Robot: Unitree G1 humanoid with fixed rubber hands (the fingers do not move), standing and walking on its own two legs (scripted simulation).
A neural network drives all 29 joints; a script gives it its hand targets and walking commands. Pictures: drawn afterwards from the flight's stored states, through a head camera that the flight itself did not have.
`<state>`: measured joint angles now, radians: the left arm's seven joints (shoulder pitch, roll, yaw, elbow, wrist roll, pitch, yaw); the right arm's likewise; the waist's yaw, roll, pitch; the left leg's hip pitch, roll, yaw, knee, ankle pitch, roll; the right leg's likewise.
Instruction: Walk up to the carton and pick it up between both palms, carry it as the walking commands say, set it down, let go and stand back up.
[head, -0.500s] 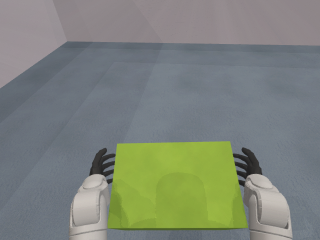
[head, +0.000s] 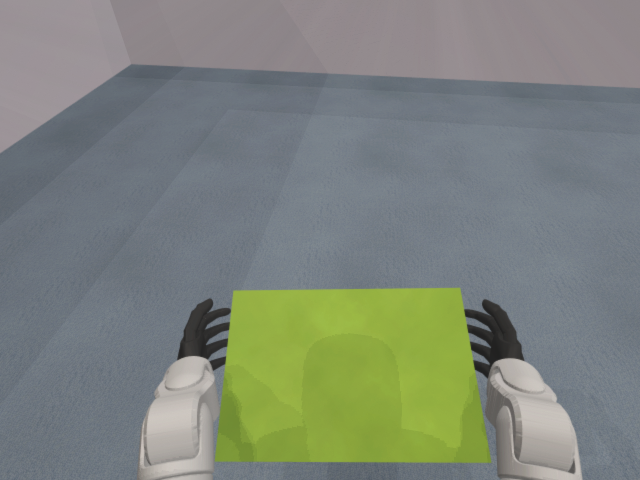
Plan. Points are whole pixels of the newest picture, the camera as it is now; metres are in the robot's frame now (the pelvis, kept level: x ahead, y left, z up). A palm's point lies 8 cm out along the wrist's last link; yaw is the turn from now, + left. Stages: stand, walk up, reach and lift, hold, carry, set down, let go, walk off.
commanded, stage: carry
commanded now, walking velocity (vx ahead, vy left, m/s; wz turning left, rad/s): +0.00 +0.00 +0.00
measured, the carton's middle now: (346, 378) +0.29 +0.00 -0.03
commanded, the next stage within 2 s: hold in 0.98 s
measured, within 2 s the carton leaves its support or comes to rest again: neither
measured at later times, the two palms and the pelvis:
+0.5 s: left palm (207, 348) +0.28 +0.17 +0.06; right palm (504, 352) +0.28 -0.19 +0.06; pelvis +0.02 -0.01 +0.00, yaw +0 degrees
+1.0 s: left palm (217, 343) +0.29 +0.16 +0.05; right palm (506, 347) +0.29 -0.20 +0.05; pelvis +0.03 -0.01 +0.00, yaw +0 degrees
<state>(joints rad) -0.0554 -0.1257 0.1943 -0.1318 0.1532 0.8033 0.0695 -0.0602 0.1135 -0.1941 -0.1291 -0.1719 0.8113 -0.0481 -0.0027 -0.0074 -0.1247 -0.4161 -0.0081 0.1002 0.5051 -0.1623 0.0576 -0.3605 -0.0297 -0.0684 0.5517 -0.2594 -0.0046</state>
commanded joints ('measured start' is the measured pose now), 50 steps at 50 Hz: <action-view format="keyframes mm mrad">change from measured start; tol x2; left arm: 1 -380 -704 -687 -43 -281 20 -236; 5 -395 -675 -648 16 -261 3 -243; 11 -388 -692 -661 -45 -288 3 -230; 17 -398 -641 -605 47 -254 -24 -237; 22 -397 -665 -632 -25 -282 -31 -224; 27 -379 -611 -590 60 -242 -34 -229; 32 -398 -639 -608 11 -264 -48 -225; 36 -382 -615 -594 42 -249 -46 -224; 49 -397 -618 -589 48 -251 -59 -225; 50 -515 -418 -405 301 -174 -84 -243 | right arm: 1 -391 663 673 -61 282 7 232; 5 -403 636 634 1 260 -10 239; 11 -403 651 655 -66 286 -9 224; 17 -406 607 597 35 247 -37 229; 23 -399 626 630 -41 274 -37 213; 27 -388 584 587 51 236 -47 219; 32 -411 610 605 -3 260 -62 214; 36 -394 591 592 32 245 -60 213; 49 -405 594 584 42 244 -74 214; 50 -453 499 415 290 137 -81 203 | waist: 1 -2 28 -168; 49 -5 -4 -165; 50 4 -40 1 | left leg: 1 89 158 -149 -141 -101 8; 7 93 156 -144 -137 -87 1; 14 122 151 -127 -104 1 7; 20 129 148 -123 -92 6 4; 25 145 142 -107 -66 72 6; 30 140 140 -107 -70 41 2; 35 150 139 -100 -56 79 5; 49 146 141 -102 -57 66 5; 50 337 -32 -198 -89 92 21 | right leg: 1 56 -82 55 -60 18 -31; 19 64 -99 68 -75 67 -31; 26 85 -109 72 -75 139 -27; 30 76 -108 74 -84 110 -29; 36 90 -112 74 -80 154 -27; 49 92 -109 76 -84 141 -32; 50 68 29 193 -142 103 4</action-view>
